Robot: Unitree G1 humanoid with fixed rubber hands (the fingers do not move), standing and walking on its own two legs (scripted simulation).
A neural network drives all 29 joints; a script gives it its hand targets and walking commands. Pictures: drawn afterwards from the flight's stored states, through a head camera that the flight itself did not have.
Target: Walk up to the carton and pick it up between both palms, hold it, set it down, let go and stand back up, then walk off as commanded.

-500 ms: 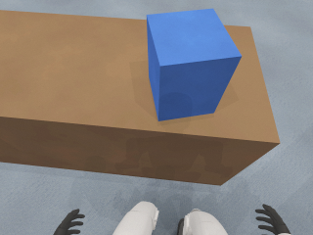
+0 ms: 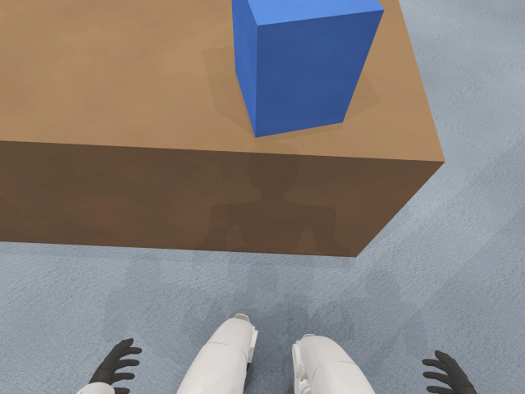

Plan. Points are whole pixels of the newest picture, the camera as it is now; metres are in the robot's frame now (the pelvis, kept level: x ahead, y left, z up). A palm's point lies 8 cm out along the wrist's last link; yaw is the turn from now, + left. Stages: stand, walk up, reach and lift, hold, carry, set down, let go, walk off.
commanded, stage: walk off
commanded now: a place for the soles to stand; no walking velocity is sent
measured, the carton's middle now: (292, 47) +0.70 +0.04 +0.04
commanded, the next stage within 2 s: stand in 1.84 s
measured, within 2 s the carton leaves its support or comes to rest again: neither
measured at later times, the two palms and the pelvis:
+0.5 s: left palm out of the picture -0.08 +0.24 -0.08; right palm out of the picture -0.01 -0.36 -0.12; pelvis -0.14 -0.06 +0.00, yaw +2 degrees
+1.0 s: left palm out of the picture -0.10 +0.24 -0.09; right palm out of the picture -0.07 -0.33 -0.11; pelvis -0.15 -0.05 +0.00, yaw +4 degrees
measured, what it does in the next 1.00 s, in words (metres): walks backwards: right foot, then left foot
